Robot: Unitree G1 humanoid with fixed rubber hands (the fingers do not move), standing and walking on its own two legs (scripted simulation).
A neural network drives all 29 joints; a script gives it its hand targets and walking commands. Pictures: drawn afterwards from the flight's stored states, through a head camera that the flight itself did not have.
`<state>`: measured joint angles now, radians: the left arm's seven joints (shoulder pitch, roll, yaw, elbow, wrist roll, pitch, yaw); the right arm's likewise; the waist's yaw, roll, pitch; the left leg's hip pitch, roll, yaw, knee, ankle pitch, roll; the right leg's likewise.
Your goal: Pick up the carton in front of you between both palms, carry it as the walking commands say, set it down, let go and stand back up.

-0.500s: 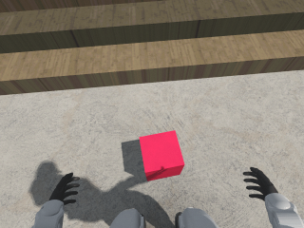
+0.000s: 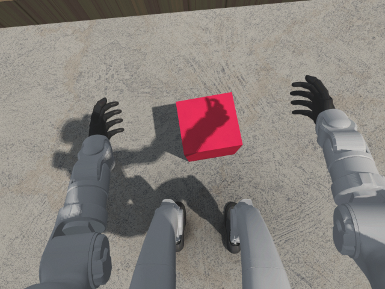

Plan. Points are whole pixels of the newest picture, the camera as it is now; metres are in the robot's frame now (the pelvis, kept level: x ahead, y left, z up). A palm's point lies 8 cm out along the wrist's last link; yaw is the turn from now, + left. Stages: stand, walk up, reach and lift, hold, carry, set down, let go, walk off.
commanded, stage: reach and lift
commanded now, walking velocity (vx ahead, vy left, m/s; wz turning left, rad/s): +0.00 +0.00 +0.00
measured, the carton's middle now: (208, 130) +0.50 +0.00 -0.55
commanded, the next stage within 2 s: none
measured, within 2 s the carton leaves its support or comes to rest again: neither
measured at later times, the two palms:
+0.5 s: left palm (133, 104) +0.48 +0.19 -0.17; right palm (283, 76) +0.55 -0.19 -0.17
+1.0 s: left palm (153, 130) +0.47 +0.19 -0.41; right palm (260, 115) +0.52 -0.18 -0.41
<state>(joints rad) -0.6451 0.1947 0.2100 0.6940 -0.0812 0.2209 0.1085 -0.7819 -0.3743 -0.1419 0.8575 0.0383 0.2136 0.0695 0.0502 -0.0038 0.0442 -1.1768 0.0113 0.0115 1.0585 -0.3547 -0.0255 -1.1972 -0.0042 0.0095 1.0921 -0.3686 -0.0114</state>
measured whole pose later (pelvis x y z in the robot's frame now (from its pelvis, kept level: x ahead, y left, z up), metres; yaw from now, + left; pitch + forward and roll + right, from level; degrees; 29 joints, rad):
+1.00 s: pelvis -0.05 +0.01 -0.25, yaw +2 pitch +44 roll +4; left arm -1.29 0.20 0.24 0.89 -0.18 0.14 0.21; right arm -1.47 -0.52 -0.02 1.12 0.17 0.12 -0.01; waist 0.06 0.02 0.20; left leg -2.20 -0.02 0.02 1.95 -0.52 -0.03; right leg -2.24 0.01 0.07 1.99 -0.52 0.02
